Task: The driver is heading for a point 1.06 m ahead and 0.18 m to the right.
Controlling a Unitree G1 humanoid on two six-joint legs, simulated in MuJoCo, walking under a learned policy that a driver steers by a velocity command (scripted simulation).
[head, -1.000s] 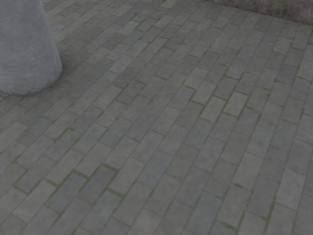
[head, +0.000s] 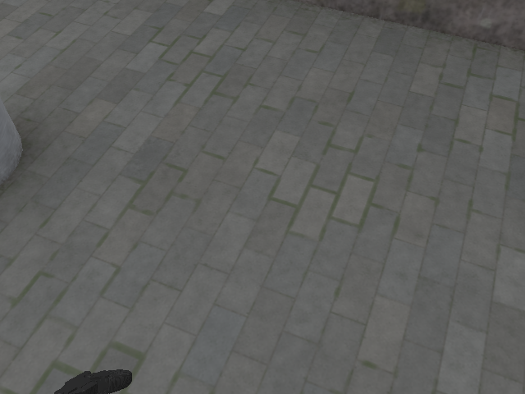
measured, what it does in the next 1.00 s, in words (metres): walks ahead: right foot, then left foot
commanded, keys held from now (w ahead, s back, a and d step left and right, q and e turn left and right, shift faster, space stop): w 1.00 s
